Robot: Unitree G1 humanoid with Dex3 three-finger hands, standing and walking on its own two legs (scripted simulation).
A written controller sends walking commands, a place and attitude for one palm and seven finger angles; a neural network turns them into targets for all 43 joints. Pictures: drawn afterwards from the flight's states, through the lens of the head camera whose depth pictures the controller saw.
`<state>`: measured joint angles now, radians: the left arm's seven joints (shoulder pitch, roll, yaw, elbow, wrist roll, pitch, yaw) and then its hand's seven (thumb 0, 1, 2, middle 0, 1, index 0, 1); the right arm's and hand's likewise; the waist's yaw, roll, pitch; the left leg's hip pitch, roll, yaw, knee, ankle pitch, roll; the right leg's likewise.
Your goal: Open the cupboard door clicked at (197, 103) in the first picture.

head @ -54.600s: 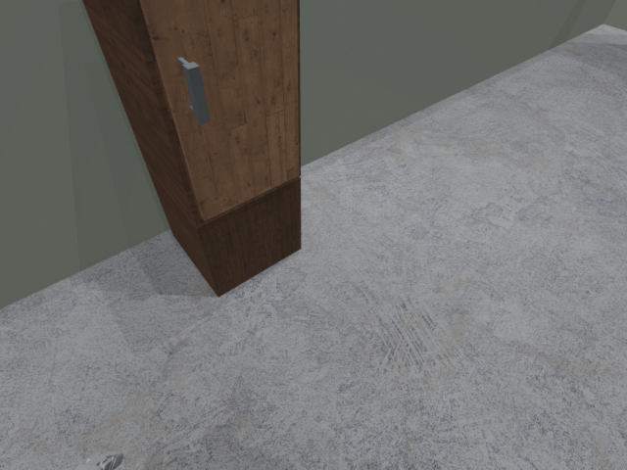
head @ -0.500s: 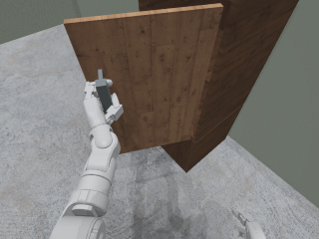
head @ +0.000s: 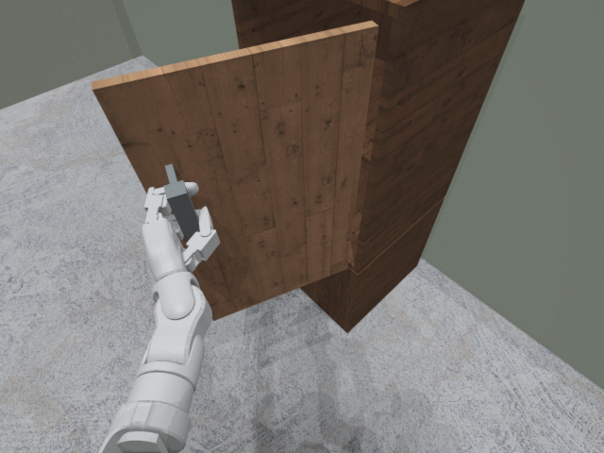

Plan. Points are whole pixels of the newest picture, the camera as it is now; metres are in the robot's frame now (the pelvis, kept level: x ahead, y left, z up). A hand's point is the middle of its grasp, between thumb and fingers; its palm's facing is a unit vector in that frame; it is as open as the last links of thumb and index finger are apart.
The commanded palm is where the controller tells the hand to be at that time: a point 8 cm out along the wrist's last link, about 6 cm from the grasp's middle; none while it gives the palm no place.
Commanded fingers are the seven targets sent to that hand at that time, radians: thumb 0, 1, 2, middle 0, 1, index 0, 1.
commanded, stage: pull the door open along its arc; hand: left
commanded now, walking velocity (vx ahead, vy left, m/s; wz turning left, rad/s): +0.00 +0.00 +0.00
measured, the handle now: (185, 209) +0.43 +0.18 +0.08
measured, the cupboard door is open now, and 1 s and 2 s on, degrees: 70 91 93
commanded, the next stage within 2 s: open thumb and fingers to let go in 0.30 s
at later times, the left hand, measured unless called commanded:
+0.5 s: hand (257, 284) +0.30 +0.06 +0.09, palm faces +0.33 -0.94 -0.04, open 6.6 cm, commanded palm +0.25 +0.10 +0.08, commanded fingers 0.00 0.48 0.72 -0.37 -1.30 -0.37 -1.30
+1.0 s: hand (258, 287) +0.30 +0.06 +0.09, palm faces +0.35 -0.94 -0.01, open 13.6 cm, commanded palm +0.25 +0.10 +0.08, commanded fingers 0.00 -0.50 0.30 -0.22 -0.75 -0.22 -0.75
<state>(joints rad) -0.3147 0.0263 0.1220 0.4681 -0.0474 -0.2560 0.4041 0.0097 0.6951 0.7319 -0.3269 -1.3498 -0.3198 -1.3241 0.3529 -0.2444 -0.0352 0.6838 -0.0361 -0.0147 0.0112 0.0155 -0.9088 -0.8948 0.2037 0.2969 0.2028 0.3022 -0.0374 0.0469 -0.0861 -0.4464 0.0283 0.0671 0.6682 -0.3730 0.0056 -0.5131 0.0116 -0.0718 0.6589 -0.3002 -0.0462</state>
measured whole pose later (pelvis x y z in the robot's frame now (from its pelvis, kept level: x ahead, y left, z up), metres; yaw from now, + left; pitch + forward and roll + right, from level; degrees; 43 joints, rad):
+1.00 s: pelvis -0.01 -0.01 +0.00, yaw +3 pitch +4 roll +0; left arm 0.00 -0.11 -0.23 0.07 0.07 -0.05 0.55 0.00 -0.40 0.34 -0.28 -1.12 -0.29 -1.11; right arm 0.20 -0.20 0.01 0.61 -0.05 0.04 -0.02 0.02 -0.91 -0.90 0.20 0.30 0.20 0.30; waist 0.00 0.04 -0.05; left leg -0.37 0.02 0.01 0.69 -0.38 -0.01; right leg -0.42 0.00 -0.12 0.69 -0.33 -0.06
